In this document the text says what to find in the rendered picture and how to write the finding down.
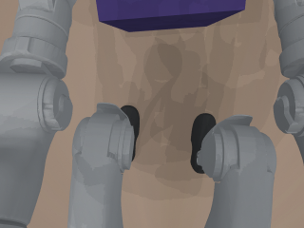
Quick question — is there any robot right foot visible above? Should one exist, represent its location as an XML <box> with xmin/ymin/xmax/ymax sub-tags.
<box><xmin>190</xmin><ymin>113</ymin><xmax>217</xmax><ymax>174</ymax></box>

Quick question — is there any right robot upper arm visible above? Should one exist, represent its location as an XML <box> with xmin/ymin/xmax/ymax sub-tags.
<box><xmin>273</xmin><ymin>74</ymin><xmax>304</xmax><ymax>164</ymax></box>

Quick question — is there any carton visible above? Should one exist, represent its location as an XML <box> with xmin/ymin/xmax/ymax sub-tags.
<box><xmin>96</xmin><ymin>0</ymin><xmax>246</xmax><ymax>32</ymax></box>

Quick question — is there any left robot upper arm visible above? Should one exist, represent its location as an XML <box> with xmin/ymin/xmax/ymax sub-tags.
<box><xmin>0</xmin><ymin>72</ymin><xmax>73</xmax><ymax>228</ymax></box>

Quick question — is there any robot right shin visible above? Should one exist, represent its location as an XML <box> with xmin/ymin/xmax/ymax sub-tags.
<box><xmin>197</xmin><ymin>114</ymin><xmax>277</xmax><ymax>175</ymax></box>

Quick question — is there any robot right forearm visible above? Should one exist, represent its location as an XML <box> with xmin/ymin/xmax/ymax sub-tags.
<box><xmin>273</xmin><ymin>0</ymin><xmax>304</xmax><ymax>79</ymax></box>

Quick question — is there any robot left forearm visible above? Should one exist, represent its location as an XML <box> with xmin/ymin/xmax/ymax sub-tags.
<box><xmin>0</xmin><ymin>0</ymin><xmax>77</xmax><ymax>80</ymax></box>

